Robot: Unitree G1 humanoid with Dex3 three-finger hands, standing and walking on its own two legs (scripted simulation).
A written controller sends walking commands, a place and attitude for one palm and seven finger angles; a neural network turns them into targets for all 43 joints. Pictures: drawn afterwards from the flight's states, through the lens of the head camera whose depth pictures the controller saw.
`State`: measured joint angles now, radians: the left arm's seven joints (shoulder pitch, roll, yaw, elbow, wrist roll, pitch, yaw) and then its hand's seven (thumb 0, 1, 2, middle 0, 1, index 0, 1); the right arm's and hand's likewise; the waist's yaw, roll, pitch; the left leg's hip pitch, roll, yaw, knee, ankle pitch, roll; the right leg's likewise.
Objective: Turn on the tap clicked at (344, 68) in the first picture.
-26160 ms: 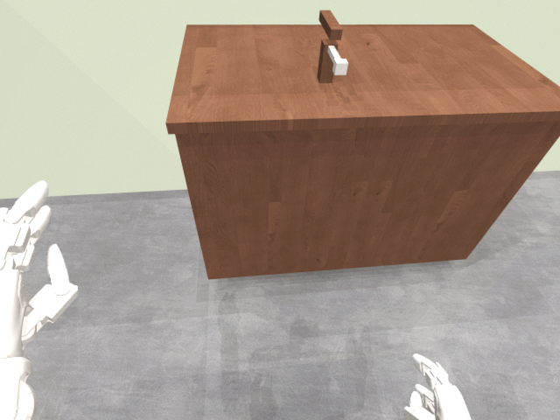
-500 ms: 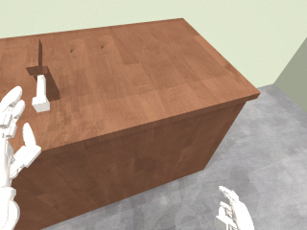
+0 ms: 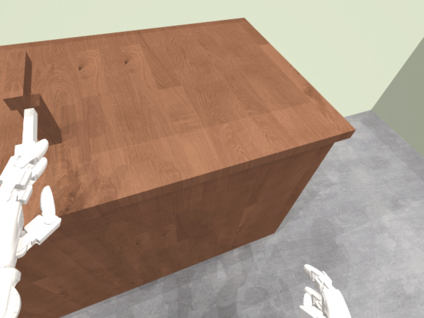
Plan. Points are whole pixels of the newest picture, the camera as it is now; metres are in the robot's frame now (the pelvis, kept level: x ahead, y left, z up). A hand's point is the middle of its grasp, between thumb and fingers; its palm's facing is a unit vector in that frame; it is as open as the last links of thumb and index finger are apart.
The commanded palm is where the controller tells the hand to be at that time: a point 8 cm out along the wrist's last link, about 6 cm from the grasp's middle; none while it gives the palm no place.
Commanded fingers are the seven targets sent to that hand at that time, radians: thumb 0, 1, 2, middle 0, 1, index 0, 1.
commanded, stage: look again from close up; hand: left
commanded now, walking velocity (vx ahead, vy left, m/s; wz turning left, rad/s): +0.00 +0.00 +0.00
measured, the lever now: (29, 154) +0.32 +0.33 +0.13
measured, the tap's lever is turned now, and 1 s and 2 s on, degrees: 0 3 3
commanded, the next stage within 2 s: come to a stop and stand still in 0.12 s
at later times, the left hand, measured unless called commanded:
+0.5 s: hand (16, 197) +0.22 +0.28 +0.17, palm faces +0.43 -0.80 -0.42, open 7.4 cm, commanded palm +0.14 +0.29 +0.18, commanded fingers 0.00 0.90 0.90 -0.20 -0.30 -0.20 -0.30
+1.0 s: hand (20, 222) +0.19 +0.26 +0.17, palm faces +0.42 -0.82 -0.39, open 7.4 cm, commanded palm +0.13 +0.29 +0.18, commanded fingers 0.00 0.90 0.90 -0.20 -0.30 -0.20 -0.30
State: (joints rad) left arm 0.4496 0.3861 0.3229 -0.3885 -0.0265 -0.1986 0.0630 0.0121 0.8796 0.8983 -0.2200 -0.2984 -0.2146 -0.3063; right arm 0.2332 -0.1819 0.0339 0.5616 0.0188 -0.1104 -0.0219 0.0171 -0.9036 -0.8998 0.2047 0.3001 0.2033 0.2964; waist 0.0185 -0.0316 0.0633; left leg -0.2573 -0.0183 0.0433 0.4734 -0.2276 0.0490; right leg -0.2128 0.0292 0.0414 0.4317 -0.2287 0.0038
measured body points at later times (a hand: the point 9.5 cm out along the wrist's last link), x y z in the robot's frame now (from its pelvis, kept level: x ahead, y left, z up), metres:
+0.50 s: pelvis -0.01 +0.00 +0.00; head +0.02 +0.03 +0.45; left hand +0.19 +0.32 +0.20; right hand +0.20 -0.18 -0.06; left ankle +0.02 +0.08 -0.74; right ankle +0.00 -0.13 -0.74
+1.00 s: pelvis -0.02 +0.01 +0.00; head +0.01 +0.02 +0.45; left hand +0.17 +0.30 +0.19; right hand +0.16 -0.22 -0.07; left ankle +0.02 +0.08 -0.74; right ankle +0.00 -0.13 -0.74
